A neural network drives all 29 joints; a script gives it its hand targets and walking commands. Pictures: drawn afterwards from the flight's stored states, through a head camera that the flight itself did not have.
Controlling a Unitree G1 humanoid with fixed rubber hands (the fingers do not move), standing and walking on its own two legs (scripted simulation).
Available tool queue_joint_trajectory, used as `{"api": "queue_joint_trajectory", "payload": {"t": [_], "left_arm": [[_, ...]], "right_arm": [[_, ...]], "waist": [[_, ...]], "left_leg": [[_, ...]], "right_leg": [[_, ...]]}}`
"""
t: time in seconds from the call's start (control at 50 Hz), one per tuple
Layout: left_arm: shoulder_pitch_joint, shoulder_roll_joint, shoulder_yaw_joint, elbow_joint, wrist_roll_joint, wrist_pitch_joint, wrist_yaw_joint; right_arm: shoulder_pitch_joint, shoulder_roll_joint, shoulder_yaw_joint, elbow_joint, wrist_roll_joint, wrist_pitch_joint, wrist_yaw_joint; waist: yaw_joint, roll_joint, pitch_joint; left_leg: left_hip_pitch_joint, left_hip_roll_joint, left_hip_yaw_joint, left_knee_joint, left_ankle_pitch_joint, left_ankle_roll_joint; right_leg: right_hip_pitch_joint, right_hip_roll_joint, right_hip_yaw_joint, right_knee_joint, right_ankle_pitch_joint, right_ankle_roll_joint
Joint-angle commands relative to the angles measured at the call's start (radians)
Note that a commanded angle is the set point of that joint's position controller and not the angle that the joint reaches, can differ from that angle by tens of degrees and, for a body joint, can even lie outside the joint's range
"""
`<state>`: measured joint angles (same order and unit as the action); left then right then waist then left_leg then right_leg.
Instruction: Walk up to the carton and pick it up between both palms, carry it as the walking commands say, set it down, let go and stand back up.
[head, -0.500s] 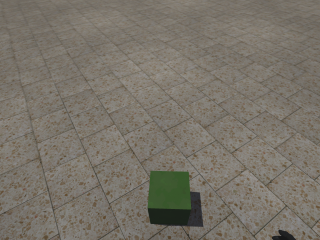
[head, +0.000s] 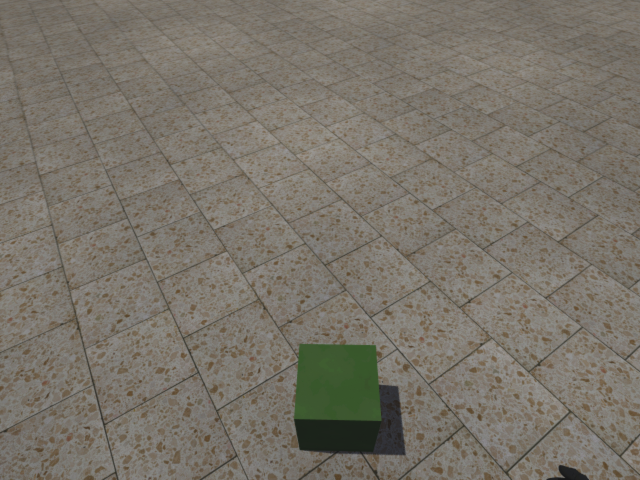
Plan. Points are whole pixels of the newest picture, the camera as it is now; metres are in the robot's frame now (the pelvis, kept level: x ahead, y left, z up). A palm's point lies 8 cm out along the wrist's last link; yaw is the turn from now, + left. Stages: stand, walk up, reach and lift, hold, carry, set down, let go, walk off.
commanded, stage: walk up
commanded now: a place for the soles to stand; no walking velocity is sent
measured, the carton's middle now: (336, 398) +0.49 +0.01 -0.62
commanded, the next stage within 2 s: none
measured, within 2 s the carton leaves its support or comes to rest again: neither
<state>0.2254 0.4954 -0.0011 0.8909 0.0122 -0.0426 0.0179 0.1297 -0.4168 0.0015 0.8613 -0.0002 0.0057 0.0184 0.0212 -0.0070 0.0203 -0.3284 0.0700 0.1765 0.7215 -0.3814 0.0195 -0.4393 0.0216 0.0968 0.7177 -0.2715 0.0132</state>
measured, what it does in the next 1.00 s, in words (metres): shifts its weight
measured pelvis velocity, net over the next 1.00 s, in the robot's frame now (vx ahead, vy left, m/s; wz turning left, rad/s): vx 0.05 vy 0.04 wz -0.08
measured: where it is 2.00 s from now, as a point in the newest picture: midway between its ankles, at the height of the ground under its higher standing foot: outside the picture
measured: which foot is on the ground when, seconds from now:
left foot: down 0.00-1.00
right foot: down 0.00-1.00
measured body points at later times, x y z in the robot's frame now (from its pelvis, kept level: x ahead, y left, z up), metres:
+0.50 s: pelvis +0.01 +0.02 +0.00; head +0.01 +0.02 +0.45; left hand +0.08 +0.37 -0.10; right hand +0.13 -0.29 -0.10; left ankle +0.00 +0.11 -0.72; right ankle +0.06 -0.13 -0.71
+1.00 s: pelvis +0.05 +0.04 +0.00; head +0.05 +0.04 +0.45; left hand +0.17 +0.37 -0.09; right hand +0.13 -0.29 -0.10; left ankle +0.02 +0.13 -0.71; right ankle +0.10 -0.11 -0.71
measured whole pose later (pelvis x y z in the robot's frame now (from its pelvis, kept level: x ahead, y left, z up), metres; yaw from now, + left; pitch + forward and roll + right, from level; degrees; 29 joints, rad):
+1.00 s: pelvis +0.05 +0.04 +0.00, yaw -5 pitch -1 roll +0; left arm 0.22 0.48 0.00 0.89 0.01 -0.06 0.02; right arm 0.21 -0.42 0.00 0.86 0.00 -0.02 0.01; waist 0.02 0.01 0.02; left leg -0.26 0.01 0.08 0.73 -0.45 0.04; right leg -0.41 0.02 0.10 0.70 -0.27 0.02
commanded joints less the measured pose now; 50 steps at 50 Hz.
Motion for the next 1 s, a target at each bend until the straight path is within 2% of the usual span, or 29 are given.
{"api": "queue_joint_trajectory", "payload": {"t": [0.0, 0.04, 0.12, 0.2, 0.26, 0.3, 0.32, 0.36, 0.38, 0.42, 0.44, 0.46, 0.48, 0.5, 0.58, 0.62, 0.64, 0.66, 0.68, 0.7, 0.74, 0.76, 0.78, 0.8, 0.82, 0.86, 0.9, 0.94, 0.98], "left_arm": [[-0.006, 0.197, 0.055, -0.019, 0.009, -0.017, 0.007], [-0.042, 0.195, 0.05, -0.026, 0.009, -0.01, 0.004], [-0.005, 0.134, 0.04, -0.014, -0.006, -0.011, -0.003], [0.006, 0.149, 0.048, -0.01, -0.001, -0.014, -0.005], [0.011, 0.174, 0.053, -0.011, 0.007, -0.014, 0.003], [0.089, 0.237, 0.078, -0.003, 0.018, -0.019, 0.01], [0.103, 0.255, 0.086, -0.005, 0.024, -0.019, 0.011], [0.066, 0.271, 0.095, -0.02, 0.031, -0.016, 0.016], [0.042, 0.282, 0.094, -0.034, 0.027, -0.014, 0.019], [-0.018, 0.233, 0.081, -0.049, 0.019, -0.012, 0.016], [-0.049, 0.162, 0.054, -0.063, 0.007, -0.011, 0.009], [-0.051, 0.095, 0.041, -0.07, -0.001, -0.013, 0.005], [-0.048, 0.132, 0.054, -0.052, 0.008, -0.013, 0.01], [-0.021, 0.16, 0.061, -0.033, 0.006, -0.013, 0.011], [0.073, 0.144, 0.063, -0.015, 0.004, -0.035, 0.004], [0.11, 0.114, 0.066, -0.007, 0.009, -0.048, 0.011], [0.135, 0.158, 0.08, 0.0, 0.019, -0.051, 0.017], [0.158, 0.231, 0.088, -0.011, 0.024, -0.053, 0.019], [0.167, 0.267, 0.088, -0.005, 0.004, -0.043, 0.023], [0.121, 0.284, 0.094, -0.02, 0.006, -0.036, 0.023], [0.029, 0.266, 0.086, -0.037, 0.002, -0.016, 0.024], [-0.047, 0.189, 0.06, -0.052, -0.003, -0.006, 0.014], [-0.091, 0.097, 0.035, -0.052, -0.004, -0.003, 0.002], [-0.081, 0.096, 0.034, -0.047, -0.009, -0.006, 0.005], [-0.08, 0.137, 0.053, -0.035, 0.001, -0.005, 0.007], [-0.027, 0.126, 0.052, -0.017, -0.005, -0.023, 0.004], [0.036, 0.137, 0.052, 0.004, 0.001, -0.045, 0.005], [0.065, 0.187, 0.062, 0.014, -0.003, -0.044, 0.011], [0.016, 0.207, 0.06, 0.006, -0.003, -0.029, 0.019]], "right_arm": [[-0.033, -0.198, -0.086, -0.018, -0.007, -0.01, -0.008], [-0.002, -0.203, -0.089, -0.006, -0.014, -0.016, -0.008], [-0.058, -0.23, -0.092, -0.008, -0.022, -0.023, -0.008], [-0.059, -0.223, -0.091, -0.021, -0.016, -0.016, -0.008], [-0.054, -0.209, -0.092, -0.027, -0.012, -0.008, -0.009], [-0.059, -0.218, -0.101, -0.062, -0.024, 0.001, 0.001], [-0.05, -0.211, -0.096, -0.072, -0.018, 0.003, 0.004], [-0.018, -0.211, -0.101, -0.056, -0.029, 0.002, 0.009], [0.012, -0.214, -0.108, -0.049, -0.031, -0.004, 0.01], [0.088, -0.21, -0.111, 0.008, -0.042, -0.024, 0.007], [0.147, -0.227, -0.119, 0.019, -0.047, -0.031, 0.0], [0.162, -0.292, -0.136, 0.017, -0.054, -0.035, -0.004], [0.101, -0.302, -0.133, -0.006, -0.053, -0.039, 0.0], [0.074, -0.277, -0.126, -0.016, -0.045, -0.039, 0.001], [0.04, -0.248, -0.116, -0.048, -0.039, -0.029, 0.0], [0.059, -0.224, -0.109, -0.058, -0.024, -0.017, 0.006], [0.058, -0.205, -0.098, -0.07, -0.015, -0.021, 0.002], [0.04, -0.175, -0.083, -0.089, 0.001, -0.029, -0.008], [0.037, -0.181, -0.085, -0.093, -0.005, -0.018, -0.008], [0.05, -0.189, -0.088, -0.08, -0.006, -0.015, -0.01], [0.114, -0.203, -0.096, -0.029, -0.02, -0.021, -0.012], [0.167, -0.206, -0.096, 0.015, -0.025, -0.033, -0.016], [0.14, -0.252, -0.107, 0.024, -0.03, -0.041, -0.019], [0.106, -0.291, -0.111, 0.007, -0.026, -0.048, -0.019], [0.087, -0.293, -0.113, -0.005, -0.029, -0.05, -0.018], [0.026, -0.254, -0.098, -0.017, -0.015, -0.047, -0.016], [0.034, -0.215, -0.089, -0.021, -0.007, -0.034, -0.014], [0.058, -0.19, -0.081, -0.039, 0.005, -0.033, -0.023], [0.047, -0.182, -0.082, -0.034, 0.001, -0.028, -0.026]], "waist": [[-0.037, -0.044, -0.092], [-0.057, -0.011, -0.078], [-0.027, 0.096, -0.08], [-0.02, 0.06, -0.091], [-0.026, -0.032, -0.111], [-0.015, -0.023, -0.068], [-0.011, -0.105, -0.066], [-0.014, -0.159, -0.014], [-0.026, -0.14, -0.022], [-0.077, -0.035, -0.043], [-0.121, 0.045, -0.084], [-0.125, 0.218, -0.051], [-0.109, 0.151, 0.042], [-0.081, 0.084, 0.09], [-0.042, 0.169, 0.025], [-0.017, 0.153, -0.055], [-0.001, 0.041, -0.11], [0.019, -0.101, -0.143], [0.005, -0.088, -0.123], [0.0, -0.102, -0.11], [-0.044, -0.095, -0.044], [-0.083, -0.051, 0.002], [-0.089, 0.08, 0.045], [-0.075, 0.14, 0.08], [-0.069, 0.085, 0.088], [-0.015, 0.119, 0.053], [-0.013, 0.094, -0.059], [-0.024, 0.031, -0.167], [-0.031, -0.028, -0.134]], "left_leg": [[0.108, 0.031, -0.13, -0.096, -0.082, 0.04], [0.153, 0.056, -0.167, -0.162, -0.092, 0.052], [0.142, 0.178, -0.207, -0.275, -0.038, 0.107], [0.107, 0.145, -0.147, -0.197, 0.041, 0.083], [0.102, 0.088, -0.125, -0.129, -0.026, 0.067], [0.006, 0.029, -0.119, -0.04, -0.261, 0.05], [-0.04, 0.0, -0.133, 0.015, -0.275, 0.043], [-0.151, -0.047, -0.198, 0.116, -0.235, 0.017], [-0.12, -0.046, -0.214, 0.11, -0.217, 0.017], [0.079, -0.048, -0.209, -0.103, -0.117, 0.042], [0.251, 0.057, -0.35, -0.264, -0.233, 0.086], [0.281, 0.223, -0.575, -0.451, -0.408, 0.131], [0.208, 0.308, -0.608, -0.487, -0.361, 0.167], [0.141, 0.288, -0.551, -0.475, -0.25, 0.156], [0.189, 0.174, -0.259, -0.248, 0.454, 0.137], [0.174, 0.131, -0.168, -0.096, 0.588, 0.104], [0.092, 0.103, -0.15, -0.012, 0.566, 0.072], [-0.056, 0.044, -0.108, 0.123, 0.411, 0.01], [-0.101, -0.044, -0.148, 0.125, -0.014, 0.002], [-0.114, -0.046, -0.196, 0.113, -0.225, 0.023], [-0.038, -0.027, -0.241, 0.005, -0.172, 0.04], [0.069, -0.017, -0.267, -0.206, -0.186, 0.06], [0.123, 0.112, -0.444, -0.366, -0.214, 0.096], [0.13, 0.243, -0.575, -0.442, -0.141, 0.135], [0.12, 0.269, -0.537, -0.389, 0.037, 0.157], [0.104, 0.215, -0.389, -0.271, 0.399, 0.161], [0.13, 0.091, -0.21, -0.12, 0.599, 0.073], [0.058, 0.03, -0.183, -0.032, 0.416, 0.017], [0.048, 0.021, -0.185, -0.05, 0.231, 0.013]], "right_leg": [[-0.001, -0.134, 0.277, -0.216, 0.121, -0.146], [-0.057, -0.112, 0.235, -0.204, 0.027, -0.115], [-0.009, -0.027, 0.031, -0.064, 0.125, -0.055], [0.054, -0.041, 0.031, -0.07, 0.232, -0.068], [0.062, -0.07, 0.124, -0.127, 0.202, -0.103], [0.059, -0.108, 0.282, -0.236, -0.21, -0.154], [0.072, -0.129, 0.371, -0.303, -0.365, -0.176], [0.08, -0.214, 0.561, -0.401, -0.474, -0.233], [0.058, -0.226, 0.562, -0.393, -0.423, -0.238], [-0.047, -0.177, 0.372, -0.271, -0.251, -0.189], [-0.198, -0.093, 0.204, -0.126, -0.218, -0.112], [-0.31, 0.04, 0.001, 0.111, -0.206, -0.053], [-0.316, 0.004, -0.007, 0.155, -0.21, -0.031], [-0.26, -0.015, -0.012, 0.172, -0.2, -0.015], [-0.02, -0.017, -0.114, -0.004, -0.149, -0.03], [0.16, 0.024, -0.124, -0.216, 0.102, -0.047], [0.276, -0.001, -0.042, -0.2, 0.218, -0.08], [0.334, -0.169, 0.25, -0.222, 0.316, -0.167], [0.298, -0.251, 0.421, -0.219, 0.264, -0.262], [0.28, -0.283, 0.467, -0.229, 0.137, -0.305], [0.107, -0.263, 0.438, -0.206, -0.015, -0.268], [-0.032, -0.178, 0.282, -0.162, -0.037, -0.177], [-0.155, -0.065, 0.112, -0.017, -0.057, -0.087], [-0.196, 0.01, -0.001, 0.042, -0.112, -0.047], [-0.157, -0.023, -0.032, 0.082, -0.181, -0.029], [0.02, -0.041, -0.053, -0.038, -0.11, -0.04], [0.174, -0.038, -0.024, -0.145, 0.281, -0.068], [0.297, -0.142, 0.143, -0.063, 0.559, -0.155], [0.243, -0.193, 0.222, -0.086, 0.464, -0.194]]}}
